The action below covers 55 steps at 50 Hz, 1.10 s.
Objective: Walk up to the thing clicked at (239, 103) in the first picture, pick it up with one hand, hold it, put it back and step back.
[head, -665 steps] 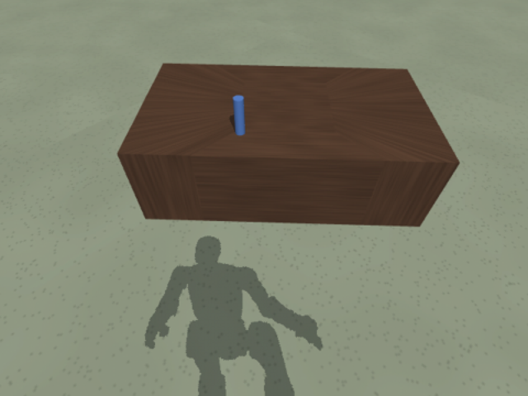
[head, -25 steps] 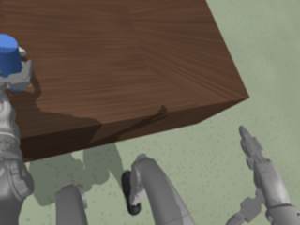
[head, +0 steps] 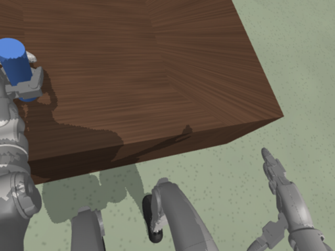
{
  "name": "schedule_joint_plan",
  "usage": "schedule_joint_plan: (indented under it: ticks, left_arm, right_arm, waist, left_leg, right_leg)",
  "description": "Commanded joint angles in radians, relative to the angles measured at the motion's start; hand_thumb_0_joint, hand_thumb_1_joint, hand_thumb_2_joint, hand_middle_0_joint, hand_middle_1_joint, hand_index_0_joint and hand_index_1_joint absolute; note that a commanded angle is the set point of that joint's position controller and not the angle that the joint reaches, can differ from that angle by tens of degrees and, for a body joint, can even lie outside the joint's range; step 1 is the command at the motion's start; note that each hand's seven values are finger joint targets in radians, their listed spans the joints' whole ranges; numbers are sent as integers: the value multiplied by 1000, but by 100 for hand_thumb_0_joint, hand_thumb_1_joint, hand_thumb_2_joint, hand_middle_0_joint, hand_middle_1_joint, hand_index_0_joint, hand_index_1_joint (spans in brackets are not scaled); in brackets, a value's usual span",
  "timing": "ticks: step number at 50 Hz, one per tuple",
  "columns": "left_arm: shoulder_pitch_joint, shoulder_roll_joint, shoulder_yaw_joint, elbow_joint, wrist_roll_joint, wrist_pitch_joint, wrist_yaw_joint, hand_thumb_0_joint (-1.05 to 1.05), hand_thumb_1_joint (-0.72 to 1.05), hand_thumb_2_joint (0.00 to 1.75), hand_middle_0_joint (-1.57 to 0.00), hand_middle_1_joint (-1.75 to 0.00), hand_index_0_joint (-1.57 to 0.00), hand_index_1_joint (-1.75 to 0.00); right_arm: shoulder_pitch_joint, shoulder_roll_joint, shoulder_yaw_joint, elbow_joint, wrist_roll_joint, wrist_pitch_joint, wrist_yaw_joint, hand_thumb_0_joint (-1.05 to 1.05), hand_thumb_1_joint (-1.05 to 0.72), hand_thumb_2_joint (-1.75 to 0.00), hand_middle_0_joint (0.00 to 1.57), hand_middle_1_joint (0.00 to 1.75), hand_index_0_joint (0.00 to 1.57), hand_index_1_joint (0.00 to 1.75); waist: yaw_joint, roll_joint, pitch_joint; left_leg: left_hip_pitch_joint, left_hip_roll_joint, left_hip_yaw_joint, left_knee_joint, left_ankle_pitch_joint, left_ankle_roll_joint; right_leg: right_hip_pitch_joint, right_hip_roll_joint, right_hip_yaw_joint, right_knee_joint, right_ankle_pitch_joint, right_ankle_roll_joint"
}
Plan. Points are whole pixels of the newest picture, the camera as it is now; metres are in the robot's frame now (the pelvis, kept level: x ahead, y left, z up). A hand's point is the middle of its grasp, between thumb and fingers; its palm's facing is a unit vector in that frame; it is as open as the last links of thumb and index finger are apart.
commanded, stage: settle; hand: left
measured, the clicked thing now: (20, 74) +0.54 +0.19 -0.03
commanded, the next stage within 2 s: lift in 0.14 s
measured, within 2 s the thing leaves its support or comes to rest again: neither
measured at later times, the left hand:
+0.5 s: hand (26, 70) +0.53 +0.18 +0.00, palm faces +0.11 -0.99 +0.00, open 5.7 cm
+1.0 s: hand (4, 78) +0.46 +0.18 +0.09, palm faces +0.12 -0.99 -0.01, open 5.7 cm
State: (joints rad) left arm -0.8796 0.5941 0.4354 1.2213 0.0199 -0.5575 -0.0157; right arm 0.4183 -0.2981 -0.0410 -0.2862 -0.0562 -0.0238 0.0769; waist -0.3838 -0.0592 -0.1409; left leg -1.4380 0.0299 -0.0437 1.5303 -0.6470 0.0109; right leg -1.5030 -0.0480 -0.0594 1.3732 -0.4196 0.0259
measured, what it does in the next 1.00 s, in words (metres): rises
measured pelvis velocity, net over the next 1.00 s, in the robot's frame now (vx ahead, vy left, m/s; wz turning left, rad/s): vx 0.03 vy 0.00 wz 0.02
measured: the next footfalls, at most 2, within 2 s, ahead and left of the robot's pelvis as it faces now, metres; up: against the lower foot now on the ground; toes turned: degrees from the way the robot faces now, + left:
none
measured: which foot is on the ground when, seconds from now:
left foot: down 0.00-1.00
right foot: down 0.00-1.00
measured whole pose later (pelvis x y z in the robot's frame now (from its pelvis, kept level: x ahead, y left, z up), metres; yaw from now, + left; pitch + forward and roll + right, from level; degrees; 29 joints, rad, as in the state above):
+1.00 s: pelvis +0.03 +0.00 +0.07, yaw +1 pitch +21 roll -2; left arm -0.49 0.31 0.31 0.81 -0.09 -0.44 -0.06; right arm 0.44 -0.26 -0.08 -0.08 -0.02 0.00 0.01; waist -0.17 -0.03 -0.14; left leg -0.99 0.02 -0.01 1.21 -0.59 0.01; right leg -1.08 -0.05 -0.04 1.12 -0.40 0.03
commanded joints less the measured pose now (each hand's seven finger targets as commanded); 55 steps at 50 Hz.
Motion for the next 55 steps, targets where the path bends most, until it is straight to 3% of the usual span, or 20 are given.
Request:
schedule_joint_plan:
  ticks: [1, 3, 7, 11, 12, 16, 20, 24, 28, 31, 33, 34, 37, 39, 40, 44, 45, 47, 51, 55]
  left_arm:
    - [-472, 198, 0, -280, -11, -82, 8, 0, 57, 141, -146, -150, -146, -152]
    - [-482, 194, 4, -284, -13, -78, 5, 0, 54, 142, -146, -152, -146, -153]
    - [-408, 197, 11, -185, -6, -62, 6, 0, 56, 144, -149, -154, -148, -155]
    - [-457, 221, 32, -259, -14, -71, 0, 0, 53, 144, -149, -155, -149, -156]
    - [-416, 174, 3, -175, -12, -59, -8, 0, 50, 144, -150, -156, -150, -157]
    - [-427, 226, 24, -255, -14, -64, -9, 0, 61, 135, -145, -152, -147, -151]
    - [-378, 163, -1, -237, -41, -49, -30, 0, 57, 136, -145, -152, -147, -151]
    - [-409, 156, -6, -362, -51, -56, -34, 0, 59, 135, -144, -150, -146, -150]
    - [-289, 98, -22, -291, -59, -31, -35, 0, 58, 136, -143, -150, -145, -150]
    - [-317, 131, -3, -443, -66, -37, -31, 0, 58, 135, -144, -150, -146, -149]
    - [-259, 75, -18, -438, -79, -22, -36, 0, 56, 136, -144, -150, -145, -150]
    - [-170, -31, -72, -336, -88, -4, -45, 0, 54, 135, -143, -149, -145, -149]
    - [-159, 24, -38, -469, -94, -2, -40, 0, 60, 136, -143, -149, -145, -149]
    - [-153, -18, -78, -554, -102, 3, -46, 0, 59, 136, -144, -150, -145, -150]
    - [-146, -6, -53, -589, -109, 5, -38, 0, 60, 137, -144, -151, -146, -150]
    - [15, -93, -86, -555, -130, 32, -38, 0, 57, 141, -147, -153, -148, -154]
    - [-22, -57, -76, -673, -130, 25, -36, 0, 59, 141, -146, -152, -147, -153]
    - [29, -132, -131, -647, -131, 41, -42, 0, 55, 139, -145, -152, -147, -152]
    - [53, -119, -112, -747, -143, 51, -28, 0, 55, 138, -141, -148, -142, -148]
    - [121, -165, -157, -765, -146, 65, -28, 0, 57, 137, -141, -147, -142, -147]
  right_arm:
    - [62, -183, -143, -139, -2, -44, -32, 0, 56, -5, 5, 5, 5, 5]
    - [63, -178, -143, -145, -1, -40, -30, 0, 56, -5, 5, 5, 5, 5]
    - [41, -186, -155, -98, -1, -37, -37, 0, 56, -5, 5, 5, 5, 5]
    - [41, -164, -132, -139, 4, -43, -36, 0, 56, -5, 5, 5, 5, 5]
    - [57, -157, -124, -91, 4, -37, -36, 0, 56, -5, 5, 5, 5, 5]
    - [38, -198, -161, -127, 2, -43, -44, 0, 53, -5, 5, 5, 5, 5]
    - [46, -201, -181, -107, 15, -44, -55, 0, 53, -5, 5, 5, 5, 5]
    - [55, -154, -141, -71, 13, -46, -52, 0, 53, -5, 5, 5, 5, 5]
    - [41, -167, -155, -28, 11, -43, -55, 0, 54, -5, 5, 5, 5, 5]
    - [43, -153, -151, -39, 15, -43, -55, 0, 54, -5, 5, 5, 5, 5]
    - [46, -153, -156, -34, 17, -43, -57, 0, 54, -5, 5, 5, 5, 5]
    - [55, -130, -142, 11, 18, -38, -55, 0, 54, -5, 5, 5, 5, 5]
    - [58, -146, -161, 38, 20, -36, -64, 0, 55, -5, 5, 5, 5, 5]
    - [28, -136, -151, -26, 28, -40, -66, 0, 56, -5, 5, 5, 5, 5]
    - [54, -143, -166, -12, 28, -37, -72, 0, 56, -5, 5, 5, 5, 5]
    - [68, -118, -151, 33, 39, -29, -85, 0, 55, -5, 5, 5, 5, 5]
    - [65, -113, -140, 24, 39, -28, -86, 0, 56, -5, 5, 5, 5, 5]
    - [66, -113, -146, 23, 43, -25, -90, 0, 56, -5, 5, 5, 5, 5]
    - [72, -109, -148, 58, 45, -22, -94, 0, 56, -5, 5, 5, 5, 5]
    - [80, -94, -139, 94, 46, -21, -94, 0, 56, -5, 5, 5, 5, 5]
  waist:
    - [24, 435, -640]
    - [25, 443, -674]
    - [24, 372, -591]
    - [28, 359, -681]
    - [22, 339, -615]
    - [37, 362, -683]
    - [45, 351, -634]
    - [71, 387, -657]
    - [97, 355, -572]
    - [130, 365, -630]
    - [133, 338, -613]
    - [135, 299, -543]
    - [159, 279, -539]
    - [174, 262, -584]
    - [179, 241, -579]
    - [194, 145, -472]
    - [211, 154, -498]
    - [209, 137, -453]
    - [238, 144, -413]
    - [251, 144, -394]
  left_leg:
    - [482, -18, -32, -237, 451, -43]
    - [516, -17, -33, -234, 515, -48]
    - [390, -27, -13, -241, 404, -28]
    - [394, -33, -1, -233, 425, -20]
    - [361, -33, -2, -245, 398, -21]
    - [421, -31, -5, -261, 396, -23]
    - [443, -30, -5, -287, 401, -27]
    - [513, -29, -5, -305, 433, -33]
    - [535, -27, -9, -338, 448, -37]
    - [593, -30, -7, -361, 465, -41]
    - [589, -30, -2, -370, 477, -40]
    - [561, -29, -6, -383, 455, -39]
    - [562, -31, 3, -415, 420, -36]
    - [606, -34, 5, -432, 419, -34]
    - [607, -33, 8, -443, 418, -33]
    - [574, -42, 26, -482, 353, -16]
    - [584, -45, 29, -490, 354, -14]
    - [619, -43, 30, -509, 377, -18]
    - [680, -40, 27, -547, 401, -26]
    - [726, -41, 29, -568, 420, -26]
  right_leg:
    - [380, 55, 1, -86, 232, -66]
    - [400, 56, -2, -83, 271, -68]
    - [444, 50, 17, -109, 243, -59]
    - [534, 45, 30, -113, 291, -55]
    - [519, 47, 27, -118, 272, -57]
    - [534, 46, 27, -136, 257, -57]
    - [538, 51, 22, -151, 260, -57]
    - [546, 50, 19, -166, 264, -59]
    - [533, 52, 13, -193, 256, -62]
    - [587, 51, 12, -205, 266, -62]
    - [619, 50, 12, -215, 282, -62]
    - [604, 53, 10, -226, 266, -61]
    - [650, 50, 16, -260, 249, -59]
    - [694, 49, 18, -274, 255, -55]
    - [724, 48, 19, -286, 261, -54]
    - [787, 43, 33, -338, 237, -40]
    - [815, 40, 38, -347, 243, -37]
    - [808, 41, 33, -359, 257, -39]
    - [802, 39, 29, -386, 256, -44]
    - [825, 33, 31, -406, 270, -41]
